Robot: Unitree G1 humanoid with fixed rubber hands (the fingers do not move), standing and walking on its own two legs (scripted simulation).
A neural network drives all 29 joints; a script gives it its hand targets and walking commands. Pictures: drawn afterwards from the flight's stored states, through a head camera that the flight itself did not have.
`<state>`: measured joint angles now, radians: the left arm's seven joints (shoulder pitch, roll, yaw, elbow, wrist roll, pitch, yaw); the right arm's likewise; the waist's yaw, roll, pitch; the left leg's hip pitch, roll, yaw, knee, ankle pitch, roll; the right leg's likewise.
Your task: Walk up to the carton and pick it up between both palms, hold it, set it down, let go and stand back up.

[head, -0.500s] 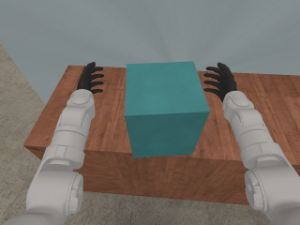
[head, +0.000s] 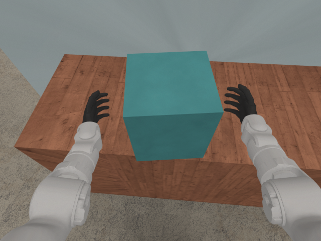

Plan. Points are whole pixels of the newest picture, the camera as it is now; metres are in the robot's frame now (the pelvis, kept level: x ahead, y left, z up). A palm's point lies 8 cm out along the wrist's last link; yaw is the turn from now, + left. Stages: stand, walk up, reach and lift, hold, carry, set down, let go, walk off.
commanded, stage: reach and lift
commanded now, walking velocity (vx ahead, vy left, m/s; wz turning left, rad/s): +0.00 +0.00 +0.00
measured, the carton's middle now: (168, 110) +0.47 +0.00 +0.00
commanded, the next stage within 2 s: none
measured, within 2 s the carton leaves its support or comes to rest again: neither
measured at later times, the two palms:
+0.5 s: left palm (100, 118) +0.44 +0.19 +0.01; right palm (232, 117) +0.44 -0.18 +0.00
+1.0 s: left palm (109, 117) +0.44 +0.17 +0.01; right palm (219, 118) +0.44 -0.14 +0.00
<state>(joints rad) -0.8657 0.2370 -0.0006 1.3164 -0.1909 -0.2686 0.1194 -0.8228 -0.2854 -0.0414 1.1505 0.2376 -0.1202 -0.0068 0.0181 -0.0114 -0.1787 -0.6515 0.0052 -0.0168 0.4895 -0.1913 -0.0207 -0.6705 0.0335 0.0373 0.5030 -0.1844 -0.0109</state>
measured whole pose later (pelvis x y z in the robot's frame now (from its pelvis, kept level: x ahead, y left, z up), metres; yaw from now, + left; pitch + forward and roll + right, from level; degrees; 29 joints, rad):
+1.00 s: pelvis +0.00 -0.01 -0.01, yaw +0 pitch +27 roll +1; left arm -0.92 0.12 0.29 1.36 -0.05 -0.46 0.06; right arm -0.83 -0.06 -0.21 1.15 -0.12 -0.34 -0.10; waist 0.02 0.01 -0.22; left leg -0.79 0.01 -0.02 0.51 -0.19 -0.03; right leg -0.82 0.03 0.04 0.54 -0.19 -0.02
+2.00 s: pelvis +0.01 +0.01 +0.00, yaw +0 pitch +25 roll +0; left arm -0.90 0.08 0.29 1.47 -0.05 -0.58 0.11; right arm -0.77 -0.02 -0.35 1.16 -0.26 -0.41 -0.09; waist 0.02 0.03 -0.21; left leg -0.73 0.01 -0.02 0.51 -0.21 -0.02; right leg -0.74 0.03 0.04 0.50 -0.19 -0.02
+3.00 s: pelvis -0.01 +0.00 +0.00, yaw +0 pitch +23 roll +1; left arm -0.86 0.08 0.10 1.38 -0.08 -0.39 0.17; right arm -0.66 -0.01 -0.28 1.04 -0.17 -0.26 -0.12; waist 0.02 0.02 -0.30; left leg -0.73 0.01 -0.02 0.51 -0.18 -0.02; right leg -0.75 0.03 0.04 0.53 -0.18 -0.01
